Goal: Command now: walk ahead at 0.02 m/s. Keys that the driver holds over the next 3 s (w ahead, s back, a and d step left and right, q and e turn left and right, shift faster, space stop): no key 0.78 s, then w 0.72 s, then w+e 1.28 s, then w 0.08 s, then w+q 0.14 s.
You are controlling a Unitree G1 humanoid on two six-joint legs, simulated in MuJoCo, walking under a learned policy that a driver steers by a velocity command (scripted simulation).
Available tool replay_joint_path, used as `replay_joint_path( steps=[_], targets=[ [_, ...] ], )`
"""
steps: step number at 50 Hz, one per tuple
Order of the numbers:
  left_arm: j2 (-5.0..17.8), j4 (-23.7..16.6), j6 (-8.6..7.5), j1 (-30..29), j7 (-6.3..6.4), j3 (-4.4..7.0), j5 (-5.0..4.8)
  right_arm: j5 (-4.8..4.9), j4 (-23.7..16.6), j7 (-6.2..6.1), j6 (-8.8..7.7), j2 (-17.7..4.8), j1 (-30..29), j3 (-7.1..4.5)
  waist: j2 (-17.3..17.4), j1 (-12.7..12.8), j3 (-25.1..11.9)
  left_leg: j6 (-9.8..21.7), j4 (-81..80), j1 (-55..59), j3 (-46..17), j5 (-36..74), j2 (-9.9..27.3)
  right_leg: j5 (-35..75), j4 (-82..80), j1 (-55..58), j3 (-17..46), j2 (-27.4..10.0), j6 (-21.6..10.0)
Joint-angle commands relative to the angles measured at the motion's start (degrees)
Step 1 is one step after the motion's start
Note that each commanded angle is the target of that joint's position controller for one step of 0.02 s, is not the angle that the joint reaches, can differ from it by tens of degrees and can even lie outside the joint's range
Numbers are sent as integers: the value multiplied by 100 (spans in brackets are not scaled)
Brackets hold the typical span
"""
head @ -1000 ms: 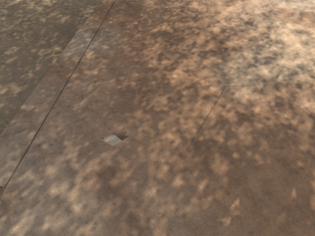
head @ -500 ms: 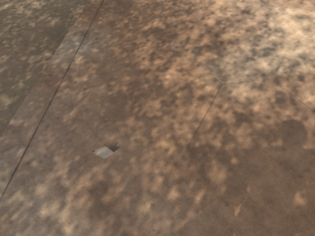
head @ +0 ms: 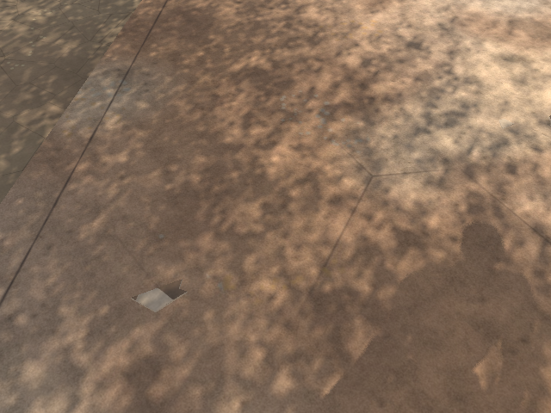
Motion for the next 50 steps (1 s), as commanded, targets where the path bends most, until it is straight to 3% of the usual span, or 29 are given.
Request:
replay_joint_path(
  steps=[1, 2, 4, 7, 31, 39, 40, 42, 44, 45, 47, 50],
  targets=[
    [389, 104, 14, 737, 4, 21, 52, 93, -176, 39, 32, -648, 64, -166, 97, 19, 367, -95, -1251, -440, -1143, -1421, 811, 27, -968, -141, 406, -316, -115],
    [376, 100, -28, 628, 0, 15, 17, 59, -123, 52, 49, -502, 118, -141, -111, -24, 514, -119, -1078, -7, -1038, -954, 753, -181, -1122, -589, 486, -368, -146],
    [348, 98, -128, 538, 18, 8, -34, -9, 2, 57, 23, -365, 351, -119, -210, -118, 350, -90, -748, 578, -967, -87, 753, 146, -1324, -674, 537, -431, -155],
    [343, 97, -218, 585, 38, 6, -57, -17, 99, 62, -38, -415, 472, -126, -68, -120, 100, -60, -660, 737, -952, 441, 807, 691, -1338, -330, 526, -463, -197],
    [183, 190, -254, 957, 69, -13, -60, 12, 438, -25, -3, -223, 723, -76, 24, -63, 153, -210, -487, 674, -848, 835, 849, 1847, -1296, 95, 429, -490, -272],
    [159, 199, -258, 1038, 75, -13, -61, 15, 483, -35, 9, -183, 756, -67, 27, -58, 176, -238, -450, 659, -825, 822, 857, 1983, -1299, 134, 427, -487, -278],
    [133, 217, -258, 1104, 73, -21, -53, 7, 502, -31, 14, -144, 783, -55, 22, -35, 72, -235, -464, 688, -794, 504, 810, 1485, -1398, 181, 439, -453, -303],
    [356, 238, -221, 1254, 64, 80, -42, -31, 426, -9, 31, -198, 645, -89, -189, 70, 250, -190, -21, 307, -514, -578, 501, -301, -1639, 138, 684, -433, -514],
    [630, 250, -160, 1533, 41, 221, -40, -135, 190, 69, 33, -235, 282, -134, -608, 277, 827, -152, 854, -899, -47, -1586, 185, -2256, -2139, 181, 1539, -999, -983],
    [646, 269, -161, 1682, 27, 256, -30, -189, 22, 112, 3, -179, 43, -129, -677, 387, 1138, -119, 1256, -1382, 26, -1668, 294, -2566, -2348, 166, 1936, -1358, -1211],
    [596, 314, -243, 1914, 16, 284, 62, -182, -281, 184, -103, -236, -329, -173, -521, 449, 1357, -57, 2117, -2312, -197, -1758, 592, -1977, -2504, 544, 2291, -1729, -1512],
    [624, 235, -411, 1806, -9, 317, 63, -125, -512, 283, -296, -333, -454, -256, -227, 295, 1036, -53, 2154, -2646, -289, -1408, 722, -486, -2339, 1198, 1816, -1601, -1457]
  ],
)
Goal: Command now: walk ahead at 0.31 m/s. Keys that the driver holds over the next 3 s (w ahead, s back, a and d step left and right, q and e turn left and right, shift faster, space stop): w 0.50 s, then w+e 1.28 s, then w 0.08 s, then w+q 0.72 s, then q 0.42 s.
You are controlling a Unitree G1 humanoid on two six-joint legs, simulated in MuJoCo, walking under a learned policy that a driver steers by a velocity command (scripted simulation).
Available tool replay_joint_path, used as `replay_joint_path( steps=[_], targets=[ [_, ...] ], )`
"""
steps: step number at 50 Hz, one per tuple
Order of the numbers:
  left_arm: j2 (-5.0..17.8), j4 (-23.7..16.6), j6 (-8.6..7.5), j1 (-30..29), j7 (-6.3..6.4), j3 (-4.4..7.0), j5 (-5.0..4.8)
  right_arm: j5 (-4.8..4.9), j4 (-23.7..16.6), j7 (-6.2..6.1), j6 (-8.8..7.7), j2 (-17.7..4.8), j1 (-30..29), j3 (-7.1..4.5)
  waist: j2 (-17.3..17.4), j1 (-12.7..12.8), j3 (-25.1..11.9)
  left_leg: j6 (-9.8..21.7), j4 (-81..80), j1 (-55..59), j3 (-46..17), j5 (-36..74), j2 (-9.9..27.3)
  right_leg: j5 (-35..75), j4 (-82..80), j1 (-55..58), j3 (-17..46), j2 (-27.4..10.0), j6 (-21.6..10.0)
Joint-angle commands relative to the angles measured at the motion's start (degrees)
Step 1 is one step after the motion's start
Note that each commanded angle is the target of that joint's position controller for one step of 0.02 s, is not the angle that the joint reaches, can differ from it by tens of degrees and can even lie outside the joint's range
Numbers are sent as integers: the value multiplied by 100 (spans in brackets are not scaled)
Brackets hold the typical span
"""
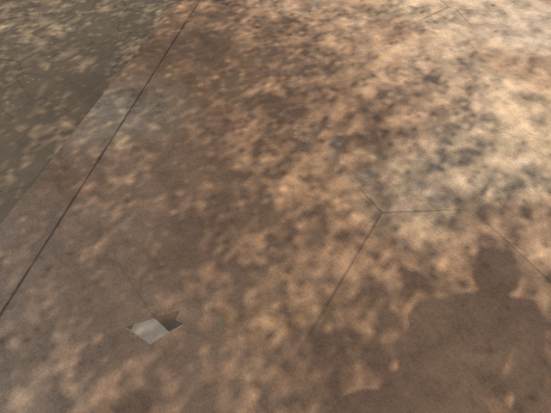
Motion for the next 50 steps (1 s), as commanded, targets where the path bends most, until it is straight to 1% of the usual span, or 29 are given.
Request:
replay_joint_path(
  steps=[1, 3, 5, 6, 7, 8, 9, 10, 11, 12, 13, 15, 17, 21, 24, 28, 31, 33, 34, 35, 36, 37, 38, 39, 41, 43, 45, 48, 50],
  targets=[
    [673, -38, -152, 515, -12, 132, 14, 43, -720, 106, -260, -397, -930, -121, -281, 67, 1277, 30, 31, -1873, -138, 149, 240, 16, -1208, 171, 1806, -1911, -1025],
    [736, -84, -217, 426, -18, 144, 8, 75, -884, 156, -262, -380, -1052, -152, -427, -8, 1155, 42, -345, -1383, -13, 367, 133, 666, -1053, -57, 1432, -1777, -917],
    [813, -134, -251, 262, -43, 159, -19, 124, -928, 169, -249, -347, -834, -178, -537, -195, 1037, 106, -799, -466, 172, 696, -43, 1313, -762, -565, 1073, -1657, -759],
    [850, -180, -268, 76, -62, 160, -60, 148, -807, 158, -257, -325, -375, -205, -496, -459, 901, 157, -1150, 444, 329, 1027, -231, 1863, -376, -1017, 818, -1528, -630],
    [856, -191, -296, 48, -89, 146, -69, 160, -557, 125, -270, -432, 312, -292, -298, -740, 610, 205, -1401, 1496, 449, 1160, -481, 2626, 355, -1389, 564, -1320, -496],
    [782, -197, -337, 95, -131, 108, -58, 121, -309, 64, -315, -726, 1136, -427, 78, -1064, 143, 331, -1629, 2589, 117, 929, -268, 2844, 1601, -1844, 165, -979, -322],
    [375, -448, -345, 149, -189, -4, -130, 3, -248, -2, -349, -1397, 2048, -584, 1270, -1307, -476, 819, -2756, 3530, -2510, -945, 1457, 1170, 3798, -2992, -390, -289, 32],
    [475, -568, -340, 80, -239, 67, -37, 52, -162, 23, -260, -1388, 1984, -552, 1492, -1050, -522, 1186, -3811, 3186, -4545, -1547, 2121, -857, 5114, -3651, 106, 61, -38],
    [528, -696, -298, -191, -272, 93, 15, 77, -377, 26, -231, -1252, 1110, -489, 821, -601, 176, 1139, -3731, 2479, -4043, -1973, 2088, -462, 5565, -3956, 352, -426, -158],
    [508, -763, -310, -517, -322, 88, 25, 104, -578, 58, -272, -965, 530, -407, 258, -482, 557, 1054, -3755, 1811, -3339, -1312, 1898, 88, 5406, -3922, 362, -659, -191],
    [412, -771, -315, -548, -337, 97, -6, 102, -636, 75, -329, -824, 275, -344, 123, -274, 693, 901, -3832, 1382, -2682, -481, 1610, 390, 5071, -3647, 352, -810, -178],
    [338, -718, -201, -343, -358, 114, 62, 98, -557, 42, -435, -542, 325, -224, 270, -31, 611, 729, -3855, 1084, -1809, 721, 1217, 560, 4680, -3192, 266, -898, -59],
    [394, -803, -108, -507, -381, 152, 45, 95, -429, 5, -506, -565, 683, -197, 342, 1, 616, 761, -3866, 1202, -1401, 1531, 1099, 744, 4480, -3345, 112, -873, 20],
    [440, -1217, -37, -1652, -421, 174, 30, 102, -343, -7, -539, -593, 1142, -150, 331, -175, 823, 834, -4006, 1588, -1033, 2334, 1027, 1307, 3692, -4131, -109, -909, 192],
    [337, -1523, -60, -2478, -441, 129, -13, 103, -327, -11, -557, -537, 1327, -108, 398, -328, 882, 792, -3950, 1711, -711, 3129, 890, 1727, 2613, -4004, -313, -763, 254],
    [316, -1716, -83, -2997, -445, 96, -57, 83, -252, -67, -589, -615, 1530, -125, 498, -432, 865, 707, -3867, 2200, -316, 3853, 993, 1910, 1657, -3587, -543, -533, 37],
    [435, -1714, -130, -2770, -408, 161, -46, 37, -223, -131, -602, -709, 1426, -156, 527, -219, 658, 580, -3205, 2710, 38, 5630, 1148, 1475, 1383, -3017, -649, -230, -321],
    [620, -1403, -188, -1734, -348, 283, -37, -7, -234, -170, -550, -864, 1314, -207, 594, 208, 47, 474, -1742, 2900, 253, 6906, 1153, 1062, 1254, -1998, -773, 160, -587],
    [739, -1130, -226, -934, -321, 368, 6, 28, -271, -166, -510, -937, 1238, -225, 531, 554, -342, 377, -600, 2520, 413, 6516, 1050, 1244, 856, -987, -721, 208, -728],
    [1147, -972, -232, -116, -284, 507, 126, 77, -447, -140, -507, -855, 1204, -198, 220, 846, -867, 284, 1054, 1333, 502, 4801, 892, 691, 805, 345, 536, -769, -1047],
    [1648, -966, -179, 66, -293, 639, 145, 236, -647, -3, -525, -356, 1660, -137, -1130, 460, -1359, 18, 3409, -955, 387, -52, -432, 508, 155, 1767, 3859, -2395, -2105],
    [1529, -982, -107, -343, -342, 611, -61, 143, -802, 12, -559, -753, 1042, -231, -424, 367, -1232, 115, 3781, -1664, -622, -156, -285, 225, -380, 1615, 4335, -2236, -1977],
    [1328, -1108, -106, -894, -335, 550, -96, 147, -1085, 36, -635, -837, 404, -240, -218, 230, -439, 156, 3500, -1971, -680, 426, 34, 549, -469, 872, 3439, -2112, -1754],
    [1051, -1128, -135, -1110, -338, 482, -79, 126, -1137, 29, -688, -842, 201, -246, 270, 60, -110, 135, 3074, -1747, -668, 766, 224, 1346, -583, 216, 2912, -1906, -1553],
    [763, -1116, -199, -1226, -268, 381, -106, -18, -1210, 29, -539, -706, 208, -251, 317, -300, 70, -32, 2461, -1155, -697, 793, 410, 2330, -672, -673, 2149, -1437, -1293],
    [871, -1080, -287, -1001, -234, 380, -146, -77, -1303, 58, -359, -588, 203, -245, 184, -404, 62, -209, 2015, -1011, -626, 685, 420, 2733, -721, -919, 1866, -1274, -1275],
    [1068, -1085, -305, -800, -214, 412, -158, -91, -1482, 81, -251, -590, -154, -238, 57, -372, 195, -371, 1550, -1190, -496, 922, 433, 2611, -848, -1119, 1711, -1127, -1247],
    [1084, -1111, -271, -447, -229, 406, -168, -59, -1875, 106, -199, -702, -1101, -242, -125, -104, 414, -545, 660, -1640, -393, 1690, 437, 2466, -981, -1050, 1725, -983, -1049],
    [1091, -1129, -250, -208, -242, 408, -167, -40, -2054, 132, -191, -715, -1528, -227, -215, 68, 381, -564, 200, -1773, -391, 2125, 361, 2678, -882, -776, 1744, -928, -891]
  ],
)
Over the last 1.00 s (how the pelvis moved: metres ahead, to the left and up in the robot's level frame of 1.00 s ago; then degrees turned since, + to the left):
0.08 -0.03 0.00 1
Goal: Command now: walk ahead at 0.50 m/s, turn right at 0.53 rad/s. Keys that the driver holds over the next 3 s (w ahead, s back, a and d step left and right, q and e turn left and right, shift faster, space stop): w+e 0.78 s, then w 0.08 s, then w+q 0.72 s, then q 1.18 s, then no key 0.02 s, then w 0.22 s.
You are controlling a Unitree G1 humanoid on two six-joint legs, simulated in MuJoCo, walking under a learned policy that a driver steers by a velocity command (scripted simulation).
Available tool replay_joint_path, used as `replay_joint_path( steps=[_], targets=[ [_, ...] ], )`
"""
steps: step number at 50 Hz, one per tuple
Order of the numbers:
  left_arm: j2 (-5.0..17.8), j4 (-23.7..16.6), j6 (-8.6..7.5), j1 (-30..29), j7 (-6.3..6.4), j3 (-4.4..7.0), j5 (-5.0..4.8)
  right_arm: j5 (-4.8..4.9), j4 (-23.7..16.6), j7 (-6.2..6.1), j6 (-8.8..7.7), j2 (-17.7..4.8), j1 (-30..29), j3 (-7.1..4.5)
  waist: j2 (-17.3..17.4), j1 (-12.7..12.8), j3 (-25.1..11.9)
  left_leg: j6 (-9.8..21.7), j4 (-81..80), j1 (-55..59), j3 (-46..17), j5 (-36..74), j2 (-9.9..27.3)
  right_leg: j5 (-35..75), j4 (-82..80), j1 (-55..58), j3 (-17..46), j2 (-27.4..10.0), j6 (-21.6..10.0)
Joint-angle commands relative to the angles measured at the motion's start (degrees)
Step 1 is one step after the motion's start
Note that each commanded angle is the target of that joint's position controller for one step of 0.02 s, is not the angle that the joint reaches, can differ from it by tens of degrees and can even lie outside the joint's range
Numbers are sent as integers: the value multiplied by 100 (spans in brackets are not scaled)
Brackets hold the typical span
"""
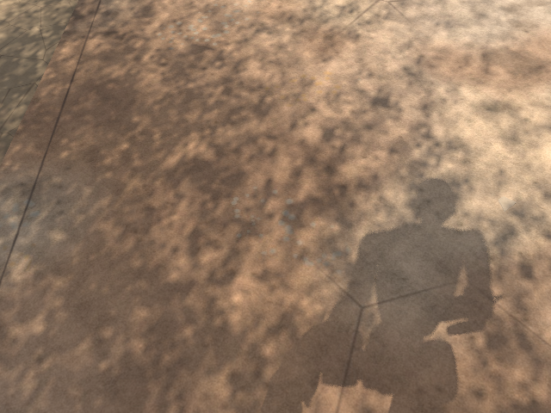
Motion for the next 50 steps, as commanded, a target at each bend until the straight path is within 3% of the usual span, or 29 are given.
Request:
replay_joint_path(
  steps=[1, 7, 9, 11, 12, 13, 14, 15, 16, 17, 19, 23, 26, 30, 34, 37, 38, 39, 40, 41, 42, 43, 44, 46, 47, 50],
  targets=[
    [781, -309, -50, 377, 12, 138, -6, 24, -485, 36, 8, -362, -437, -47, -474, 44, 33, -89, -574, -165, 253, 666, -232, 1843, -491, 21, 1337, -1443, -519],
    [928, -448, 1, 692, 95, 174, 96, 99, -984, 74, -78, -449, -1299, 26, -633, 293, 50, 25, -1569, -120, 210, 545, -526, 2510, 48, 812, 1679, -1574, -498],
    [1057, -577, -1, 424, 140, 214, 105, 126, -980, 57, -137, -583, -956, -1, -710, 39, -16, 144, -2060, 663, 141, 326, -621, 2755, 316, 672, 1768, -1599, -305],
    [1211, -710, -45, 79, 88, 258, 91, 148, -661, -40, -222, -856, 207, -117, -579, -502, -541, 337, -2512, 2393, 259, 132, -874, 3638, 1405, 291, 1627, -1318, -42],
    [1130, -787, -94, -1, 27, 244, 34, 70, -505, -122, -299, -1094, 1019, -200, -277, -878, -1099, 524, -2646, 3664, -92, 92, -418, 3043, 2572, -279, 1395, -956, 77],
    [603, -1032, -120, 195, 12, 113, -115, -102, -532, -222, -298, -1572, 1813, -295, 536, -1022, -2048, 817, -2715, 5121, -1730, -818, 1170, 718, 4268, -1355, 841, -507, 202],
    [589, -1191, -77, 725, 29, 112, -170, -83, -539, -180, -205, -1789, 1535, -358, 1800, -519, -2404, 1399, -3471, 5489, -4195, -962, 2037, -2163, 5342, -2605, 401, -15, 250],
    [872, -974, 40, 671, 79, 136, 17, -36, -660, -140, -140, -1225, 1076, -277, 771, -339, -1561, 1413, -3492, 4698, -3814, -1684, 1886, -1702, 5862, -3011, 408, -575, 238],
    [832, -982, 76, 205, 13, 122, 105, 21, -706, -122, -140, -727, 774, -152, 51, -388, -806, 1294, -3618, 3890, -2812, -1542, 1517, -1207, 5711, -2996, 323, -768, 286],
    [709, -1039, 98, -20, -43, 109, 111, 10, -658, -113, -155, -572, 683, -96, -50, -320, -433, 1126, -3806, 3346, -2017, -957, 1215, -958, 5409, -2867, 281, -934, 323],
    [656, -1116, 230, -154, -156, 107, 220, 44, -478, -124, -234, -584, 879, -84, 334, -227, -239, 963, -3983, 2938, -1075, 34, 866, -806, 5170, -2683, 176, -1100, 390],
    [587, -1401, 366, -671, -293, 71, 208, 157, -307, -63, -402, -695, 1260, -134, 361, -209, -283, 1039, -4166, 3143, -285, 1145, 891, -307, 5042, -3177, 65, -1195, 447],
    [555, -1646, 367, -1281, -362, 27, 206, 148, -200, -66, -389, -691, 1491, -135, 304, -295, -110, 1028, -4264, 3280, 267, 1411, 802, 255, 4522, -3577, -56, -1242, 526],
    [406, -1929, 321, -2066, -454, -94, 186, 146, -97, -76, -363, -788, 1696, -154, 328, -470, 77, 901, -4267, 3334, 910, 1623, 680, 973, 3119, -3252, -460, -1212, 496],
    [444, -2194, 315, -2612, -492, -126, 224, 142, 67, -142, -273, -973, 2055, -199, 324, -623, 216, 834, -4051, 3934, 1214, 2186, 892, 538, 2250, -3025, -853, -1109, 270],
    [565, -2192, 321, -2359, -419, -65, 277, 129, 168, -199, -139, -1201, 2162, -239, 481, -447, -76, 739, -2992, 4332, 1552, 4493, 952, -356, 1903, -2274, -1189, -618, -42],
    [658, -2079, 296, -1901, -379, -9, 287, 131, 178, -208, -83, -1285, 2169, -250, 496, -245, -378, 730, -2208, 4364, 1618, 5033, 953, -557, 1750, -1743, -1219, -392, -184],
    [782, -1822, 240, -1057, -316, 77, 329, 166, 136, -210, -33, -1316, 2101, -244, 338, 139, -867, 632, -1032, 3946, 1744, 4687, 878, -339, 1300, -617, -1151, -214, -351],
    [1174, -1579, 210, -147, -220, 221, 400, 159, -30, -190, -32, -1133, 2108, -183, -180, 501, -1506, 471, 585, 2670, 1747, 2792, 747, -818, 1042, 978, 36, -1030, -636],
    [1769, -1680, 222, -322, -144, 336, 302, 186, -472, -46, -62, -450, 2264, -35, -1530, 37, -1890, 140, 2480, 57, 1488, -2480, -312, -614, 710, 2644, 3038, -2821, -1336],
    [1659, -1728, 285, 51, -80, 324, 162, 128, -566, -48, -87, -954, 1587, -143, -559, 435, -1983, 157, 2901, -393, 397, -2170, -429, -11, 191, 2469, 3638, -2968, -1367],
    [1436, -1566, 287, -225, -25, 260, 125, 219, -657, -22, -133, -860, 1264, -117, -384, 247, -1189, 217, 2683, -602, 276, -1443, -143, 827, 162, 1869, 2517, -2766, -1214],
    [1108, -1511, 236, -474, -15, 163, 97, 238, -539, -20, -172, -765, 1415, -65, -207, -20, -746, 251, 2154, -253, 281, -1177, 15, 1637, 64, 1097, 1866, -2513, -988],
    [766, -1489, 107, -878, -8, 25, 82, 90, -269, 11, -1, -695, 1859, -48, -251, -450, -517, 218, 1554, 549, 225, -1048, 169, 2097, -238, 191, 976, -2063, -616],
    [708, -1443, 33, -852, -22, -8, 81, 59, -169, 48, 94, -678, 1999, -56, -317, -502, -504, 208, 1466, 793, 235, -985, 139, 2222, -377, -51, 763, -1994, -556],
    [884, -1230, -104, -589, -40, 27, 78, 109, -152, 148, 195, -621, 1765, -88, -351, -487, -231, 222, 1187, 479, 169, -457, 46, 2156, -729, -142, 300, -1875, -369]
  ],
)
Over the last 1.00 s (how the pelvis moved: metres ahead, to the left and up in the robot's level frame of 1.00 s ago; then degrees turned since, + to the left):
0.51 0.02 0.01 -13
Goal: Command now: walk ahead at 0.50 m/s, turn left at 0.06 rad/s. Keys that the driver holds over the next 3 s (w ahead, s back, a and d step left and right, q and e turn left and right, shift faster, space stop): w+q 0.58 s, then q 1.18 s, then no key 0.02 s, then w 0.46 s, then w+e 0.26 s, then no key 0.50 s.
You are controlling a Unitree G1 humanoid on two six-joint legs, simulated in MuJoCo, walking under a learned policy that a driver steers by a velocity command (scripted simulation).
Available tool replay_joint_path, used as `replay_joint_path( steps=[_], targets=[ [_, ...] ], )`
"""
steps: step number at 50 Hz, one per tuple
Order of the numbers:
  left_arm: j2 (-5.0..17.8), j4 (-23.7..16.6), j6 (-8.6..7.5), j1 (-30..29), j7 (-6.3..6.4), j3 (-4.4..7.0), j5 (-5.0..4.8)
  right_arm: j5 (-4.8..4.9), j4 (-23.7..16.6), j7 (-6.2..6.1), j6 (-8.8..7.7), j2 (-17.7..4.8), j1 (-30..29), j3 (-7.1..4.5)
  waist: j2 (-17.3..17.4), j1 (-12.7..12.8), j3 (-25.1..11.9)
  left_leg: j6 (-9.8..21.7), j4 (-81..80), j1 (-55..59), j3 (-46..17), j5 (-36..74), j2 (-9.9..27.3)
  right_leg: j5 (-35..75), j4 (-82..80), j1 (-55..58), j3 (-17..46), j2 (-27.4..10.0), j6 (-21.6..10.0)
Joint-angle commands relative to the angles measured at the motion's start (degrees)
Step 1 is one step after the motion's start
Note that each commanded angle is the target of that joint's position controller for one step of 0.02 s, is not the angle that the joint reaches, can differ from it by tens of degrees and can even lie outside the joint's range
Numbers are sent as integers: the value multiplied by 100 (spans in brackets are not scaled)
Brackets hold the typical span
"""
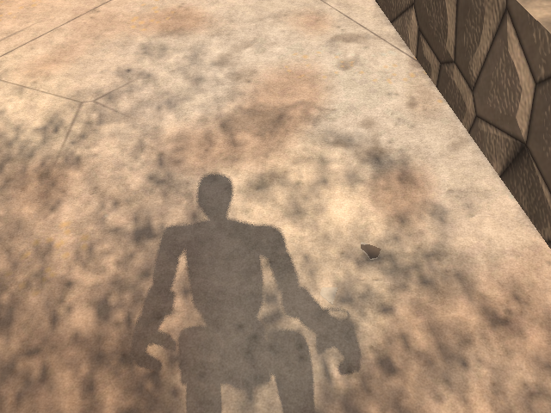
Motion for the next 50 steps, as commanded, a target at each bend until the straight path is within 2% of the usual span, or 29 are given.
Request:
replay_joint_path(
  steps=[1, 6, 12, 15, 16, 17, 18, 19, 20, 21, 22, 23, 24, 26, 28, 29, 31, 33, 37, 39, 41, 42, 43, 44, 45, 46, 47, 48, 50],
  targets=[
    [721, -134, -209, 294, 21, 161, -10, 28, -53, 70, 95, -404, 394, -133, -405, 9, -105, 17, -171, -423, -194, 624, -7, 2088, -1174, 295, 861, -1630, -325],
    [619, 40, -274, 531, 64, 90, -21, 32, -203, 72, 62, -370, -350, -145, -490, 194, 174, 54, -1153, -1000, -304, 1557, -296, 2230, -1313, 758, 264, -1582, 2],
    [617, 367, -267, 969, 212, 19, 7, -38, -552, 166, 2, -161, -1246, 9, -483, 448, 364, 303, -2557, -853, 502, 1593, -485, 3690, -1000, 1590, -315, -1758, 122],
    [887, 436, -219, 886, 301, 50, 45, -37, -525, 130, 18, -290, -839, -30, -757, 173, -52, 670, -2808, -30, 909, 787, -975, 6243, 64, 1977, -556, -1871, 258],
    [994, 424, -179, 794, 328, 76, 71, -49, -419, 104, 14, -392, -393, -75, -841, -44, -304, 818, -2849, 422, 937, 484, -1133, 6759, 747, 1984, -606, -1925, 263],
    [1084, 380, -132, 696, 329, 102, 97, -70, -243, 75, -14, -563, 251, -156, -836, -333, -655, 981, -3045, 1152, 816, 313, -1239, 6552, 1713, 1758, -625, -1954, 236],
    [1139, 264, -117, 457, 304, 113, 51, -141, -21, 30, -61, -781, 1065, -270, -593, -816, -1051, 1233, -3604, 2393, 380, 468, -1091, 5293, 3132, 950, -735, -1787, 249],
    [710, -22, -175, 537, 232, 7, -8, -146, 18, -63, -38, -1431, 1443, -469, 406, -776, -1549, 1819, -3676, 3887, -1632, 464, 373, 1667, 5214, -815, -833, -1115, 401],
    [602, -289, -224, 548, 133, 9, -24, -1, -69, -39, -2, -1671, 1108, -526, 982, -392, -1878, 2627, -4395, 4790, -4438, 1164, 1301, -1973, 6650, -2705, 199, -56, 541],
    [701, -359, -277, 117, 91, -11, 68, 144, -61, -46, 23, -1461, 860, -507, 94, -422, -1258, 2430, -4590, 4318, -3673, 892, 1150, -1399, 6538, -3236, 878, -595, 476],
    [719, -446, -341, -23, 61, -26, 7, 137, -93, -68, 35, -1141, 582, -421, -191, -252, -617, 2192, -4793, 3482, -3058, 1000, 1014, -951, 6078, -3187, 771, -813, 501],
    [710, -411, -334, 4, 64, -15, 19, 112, -105, -73, 31, -871, 344, -344, -526, 8, -204, 1903, -4950, 2800, -2564, 1397, 719, -808, 5526, -2928, 710, -999, 548],
    [681, -429, -230, 45, 67, -25, 112, 138, -119, -98, -3, -754, 202, -299, -499, 175, -61, 1756, -5030, 2335, -2180, 1817, 443, -792, 5179, -2643, 696, -1098, 660],
    [573, -433, -9, 204, 27, -56, 209, 153, -128, -94, -113, -783, 205, -280, -236, 298, -186, 1666, -5121, 1971, -1722, 2411, 125, -721, 4764, -2276, 572, -1144, 835],
    [524, -561, 83, -2, 4, -72, 200, 157, -90, -87, -179, -958, 366, -325, -116, 278, -200, 1611, -5176, 1881, -1513, 2716, -60, -430, 4303, -2370, 442, -1157, 968],
    [521, -658, 96, -234, -6, -76, 191, 157, -82, -94, -184, -1000, 459, -337, -56, 214, -157, 1548, -5208, 1894, -1483, 2712, -125, -208, 4024, -2495, 398, -1172, 1023],
    [524, -821, 100, -680, 5, -79, 161, 159, -56, -115, -155, -1004, 649, -337, 33, 70, -46, 1335, -4964, 2028, -1357, 3870, -240, 183, 3425, -2653, 317, -1086, 1103],
    [482, -928, 89, -957, 15, -112, 119, 172, -42, -145, -96, -1042, 822, -355, 155, -78, -213, 1061, -4570, 2281, -1219, 4803, -378, 470, 2896, -2550, 267, -899, 1100],
    [555, -1108, 48, -1423, 51, -150, 37, 114, -87, -227, 48, -1062, 1035, -371, 338, -339, -412, 869, -4046, 2840, -1528, 4952, -365, 646, 2081, -2433, 332, -563, 987],
    [689, -1085, -5, -1248, 90, -132, 22, 54, -196, -269, 95, -1082, 876, -384, 377, -234, -459, 762, -3667, 2915, -1798, 4852, -328, 484, 1543, -2000, 498, -439, 870],
    [924, -880, -87, -498, 167, -63, 24, 64, -373, -275, 52, -1184, 428, -411, 418, 178, -633, 504, -3013, 2680, -2005, 4797, -462, 642, 768, -905, 586, -341, 651],
    [1047, -760, -187, 106, 226, -27, 78, 155, -465, -230, -11, -1124, 221, -388, 183, 540, -881, 342, -2152, 2274, -1901, 4259, -736, 1613, 237, 120, 777, -694, 486],
    [1471, -785, -216, 695, 305, 41, 143, 268, -713, -217, -63, -655, 436, -256, -755, 579, -1727, 160, -541, 1453, -1324, 1310, -1122, 3924, 646, 1572, 2008, -2351, 127],
    [1602, -921, -88, 496, 251, 79, 63, 303, -692, -290, 13, -605, 1384, -286, -1668, 58, -2281, 144, 561, 534, -717, -2532, -1861, 6263, 786, 2085, 3486, -3590, -652],
    [1262, -974, 25, 353, 212, 62, -74, 64, -410, -341, 150, -917, 1680, -322, -968, -69, -2286, 111, 1194, 398, -740, -2222, -1396, 5756, 930, 1753, 3439, -3477, -885],
    [908, -1104, 74, -51, 243, -2, -93, 2, -414, -297, 242, -971, 1259, -327, -816, -19, -1848, 39, 1356, 170, -588, -1739, -1228, 3998, 568, 1140, 3058, -3211, -930],
    [578, -1167, 135, -403, 268, -115, -60, -38, -487, -233, 323, -1025, 736, -340, -557, 8, -1180, -50, 1074, 157, -511, -1363, -1024, 2717, 129, 418, 2323, -2646, -653],
    [589, -1158, 164, -560, 304, -130, -12, -26, -577, -151, 403, -966, 497, -347, -841, -25, -783, -142, 864, 203, -470, -1138, -932, 2201, -120, -42, 1814, -2309, -487],
    [767, -1070, 168, -524, 312, -62, 49, 26, -593, -57, 528, -830, 566, -313, -1016, -99, -609, -232, 770, 509, -319, -835, -962, 2344, -269, -534, 1157, -2043, -452]
  ],
)
Over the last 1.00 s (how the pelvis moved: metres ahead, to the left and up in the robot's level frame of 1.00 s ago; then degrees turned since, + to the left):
0.50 -0.10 0.00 -31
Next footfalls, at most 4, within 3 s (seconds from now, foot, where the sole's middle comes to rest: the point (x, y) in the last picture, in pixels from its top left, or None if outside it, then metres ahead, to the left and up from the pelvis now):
0.36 left None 0.33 0.12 -0.78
0.86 right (267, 345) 0.65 0.07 -0.78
1.30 left None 0.44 0.19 -0.78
1.78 right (265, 364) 0.60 0.07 -0.78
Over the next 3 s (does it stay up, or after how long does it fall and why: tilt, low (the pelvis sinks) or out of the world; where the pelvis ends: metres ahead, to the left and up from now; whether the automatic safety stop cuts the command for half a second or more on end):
stays up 0.63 0.41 0.00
